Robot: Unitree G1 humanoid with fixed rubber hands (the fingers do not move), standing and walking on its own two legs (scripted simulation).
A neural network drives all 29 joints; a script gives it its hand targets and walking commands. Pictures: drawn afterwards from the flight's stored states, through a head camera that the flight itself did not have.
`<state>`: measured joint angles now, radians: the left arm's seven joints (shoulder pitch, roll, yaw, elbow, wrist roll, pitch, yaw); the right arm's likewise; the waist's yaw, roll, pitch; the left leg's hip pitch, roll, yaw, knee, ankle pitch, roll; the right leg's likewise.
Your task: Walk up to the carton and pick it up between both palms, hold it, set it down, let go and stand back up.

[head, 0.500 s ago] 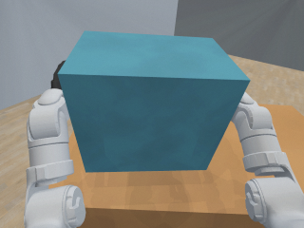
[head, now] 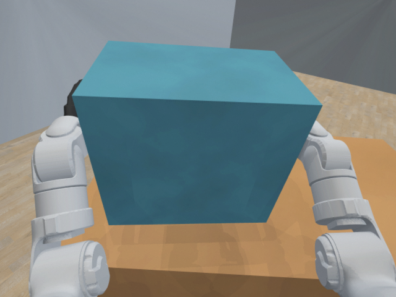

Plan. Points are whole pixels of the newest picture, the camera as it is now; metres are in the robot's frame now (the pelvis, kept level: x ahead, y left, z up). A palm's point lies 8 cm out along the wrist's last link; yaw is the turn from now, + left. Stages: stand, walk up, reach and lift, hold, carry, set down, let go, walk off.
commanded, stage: hold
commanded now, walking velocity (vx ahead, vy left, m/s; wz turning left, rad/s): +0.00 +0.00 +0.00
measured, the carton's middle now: (192, 137) +0.35 -0.01 +0.23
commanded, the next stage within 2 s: none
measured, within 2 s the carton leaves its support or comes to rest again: neither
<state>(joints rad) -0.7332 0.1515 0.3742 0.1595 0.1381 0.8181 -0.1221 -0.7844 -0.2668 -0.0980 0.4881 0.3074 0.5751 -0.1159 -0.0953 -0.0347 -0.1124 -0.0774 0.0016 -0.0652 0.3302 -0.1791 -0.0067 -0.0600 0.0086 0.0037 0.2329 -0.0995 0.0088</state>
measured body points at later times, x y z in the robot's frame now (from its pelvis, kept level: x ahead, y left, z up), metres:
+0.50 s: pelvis -0.01 +0.00 +0.00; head -0.08 +0.02 +0.44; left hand +0.38 +0.19 +0.27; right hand +0.37 -0.21 +0.27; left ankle +0.01 +0.12 -0.75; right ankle +0.02 -0.13 -0.75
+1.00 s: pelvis +0.00 +0.00 +0.00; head -0.07 +0.03 +0.44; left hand +0.38 +0.19 +0.27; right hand +0.37 -0.21 +0.26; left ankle +0.01 +0.12 -0.75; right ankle +0.02 -0.13 -0.75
